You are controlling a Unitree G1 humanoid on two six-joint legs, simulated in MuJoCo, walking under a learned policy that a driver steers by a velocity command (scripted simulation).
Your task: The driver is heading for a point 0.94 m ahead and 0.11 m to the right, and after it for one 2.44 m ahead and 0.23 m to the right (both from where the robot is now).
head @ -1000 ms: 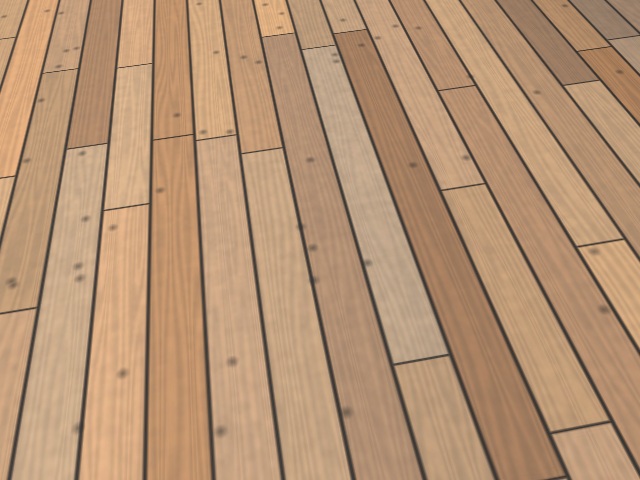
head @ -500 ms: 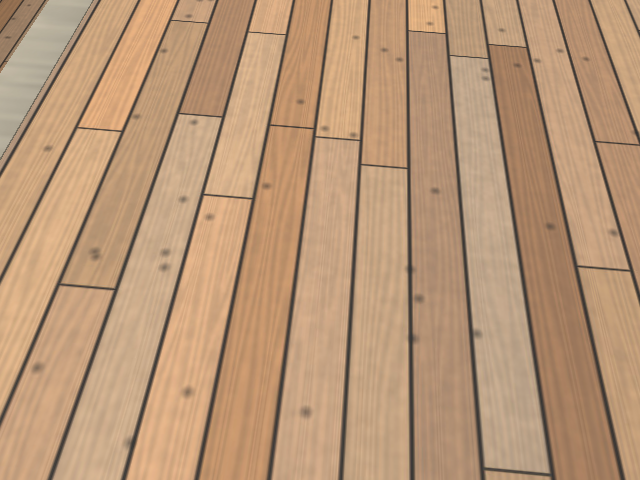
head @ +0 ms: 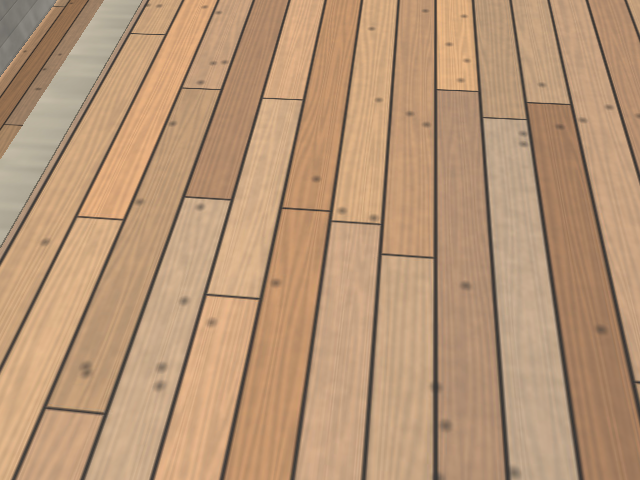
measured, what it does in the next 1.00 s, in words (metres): walks ahead, turning right: left foot, then right foot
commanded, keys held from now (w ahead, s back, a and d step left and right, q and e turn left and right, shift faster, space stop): w+e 0.48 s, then w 0.20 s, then w+q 0.32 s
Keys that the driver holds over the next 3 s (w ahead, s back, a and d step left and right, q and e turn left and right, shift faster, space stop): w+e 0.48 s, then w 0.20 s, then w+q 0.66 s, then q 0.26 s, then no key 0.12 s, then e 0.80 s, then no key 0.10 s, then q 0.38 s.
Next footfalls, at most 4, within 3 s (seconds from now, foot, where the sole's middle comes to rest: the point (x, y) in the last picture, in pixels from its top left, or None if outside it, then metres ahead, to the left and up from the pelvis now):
0.28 left None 0.33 0.13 -0.78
0.76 right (469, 465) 0.51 -0.22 -0.78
1.30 left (382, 321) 0.85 -0.05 -0.78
1.76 right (449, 257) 1.05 -0.23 -0.78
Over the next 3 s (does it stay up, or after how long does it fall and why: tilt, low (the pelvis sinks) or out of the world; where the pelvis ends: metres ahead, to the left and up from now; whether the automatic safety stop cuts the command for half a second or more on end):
stays up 0.91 -0.15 -0.01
